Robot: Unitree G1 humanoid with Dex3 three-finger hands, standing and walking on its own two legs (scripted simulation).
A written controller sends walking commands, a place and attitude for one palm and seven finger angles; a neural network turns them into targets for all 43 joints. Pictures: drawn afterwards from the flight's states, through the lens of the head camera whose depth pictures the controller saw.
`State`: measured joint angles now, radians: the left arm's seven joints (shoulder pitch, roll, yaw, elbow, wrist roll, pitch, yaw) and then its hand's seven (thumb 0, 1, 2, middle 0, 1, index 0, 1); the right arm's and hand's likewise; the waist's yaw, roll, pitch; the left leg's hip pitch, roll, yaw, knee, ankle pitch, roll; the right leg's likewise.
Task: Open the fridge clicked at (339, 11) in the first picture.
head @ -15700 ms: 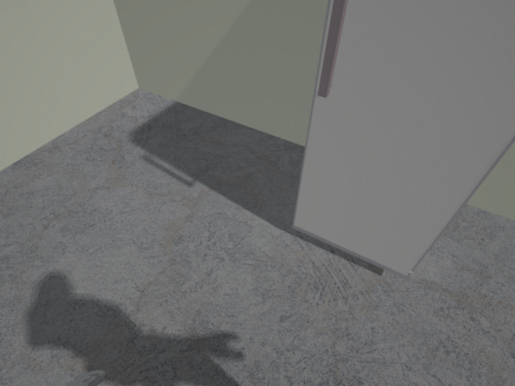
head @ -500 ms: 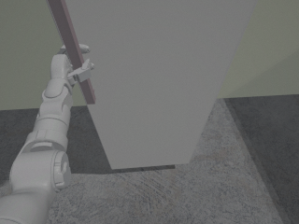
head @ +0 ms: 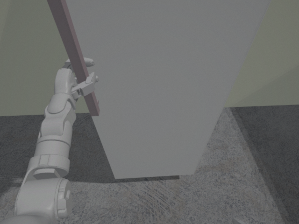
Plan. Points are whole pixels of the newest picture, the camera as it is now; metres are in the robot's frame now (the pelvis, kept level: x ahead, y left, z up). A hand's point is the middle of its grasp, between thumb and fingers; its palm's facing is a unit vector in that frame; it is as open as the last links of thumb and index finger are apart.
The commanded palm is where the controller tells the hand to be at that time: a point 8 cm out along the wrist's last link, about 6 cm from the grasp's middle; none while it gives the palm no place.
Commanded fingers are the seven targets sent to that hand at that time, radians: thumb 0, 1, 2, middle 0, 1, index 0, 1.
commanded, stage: pull the door a little, standing still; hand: left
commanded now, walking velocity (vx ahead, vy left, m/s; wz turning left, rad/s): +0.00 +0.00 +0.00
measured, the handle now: (75, 45) +0.48 +0.19 +0.25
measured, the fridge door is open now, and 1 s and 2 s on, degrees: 0 18 49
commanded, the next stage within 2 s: walk backward, drawing the door open in 0.44 s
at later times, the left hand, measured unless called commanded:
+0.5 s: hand (89, 96) +0.38 +0.15 +0.17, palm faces +0.04 -1.00 +0.00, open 6.1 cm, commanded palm +0.32 +0.20 +0.17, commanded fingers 0.00 0.90 0.90 -0.45 -1.40 -0.45 -1.40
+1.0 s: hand (97, 129) +0.30 +0.12 +0.15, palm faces +0.28 -0.93 -0.26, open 7.0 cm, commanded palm +0.25 +0.16 +0.15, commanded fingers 0.00 0.90 0.90 -0.45 -1.40 -0.45 -1.40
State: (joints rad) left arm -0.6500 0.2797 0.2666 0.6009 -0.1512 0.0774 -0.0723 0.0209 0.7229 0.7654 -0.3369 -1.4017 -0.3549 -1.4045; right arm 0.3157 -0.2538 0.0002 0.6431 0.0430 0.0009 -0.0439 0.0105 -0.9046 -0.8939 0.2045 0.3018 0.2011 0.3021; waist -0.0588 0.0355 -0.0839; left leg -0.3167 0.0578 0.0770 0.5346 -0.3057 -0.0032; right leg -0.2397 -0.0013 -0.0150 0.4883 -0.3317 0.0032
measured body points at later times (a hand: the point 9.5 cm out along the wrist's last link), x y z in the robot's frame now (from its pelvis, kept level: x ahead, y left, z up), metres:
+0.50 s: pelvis +0.04 +0.00 +0.02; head +0.02 -0.02 +0.47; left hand +0.38 +0.21 +0.17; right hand +0.16 -0.25 -0.09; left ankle -0.02 +0.13 -0.72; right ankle -0.06 -0.11 -0.72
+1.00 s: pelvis +0.03 -0.05 -0.01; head +0.05 -0.10 +0.44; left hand +0.28 +0.17 +0.17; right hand +0.22 -0.24 -0.13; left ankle -0.03 +0.13 -0.73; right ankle +0.12 -0.09 -0.74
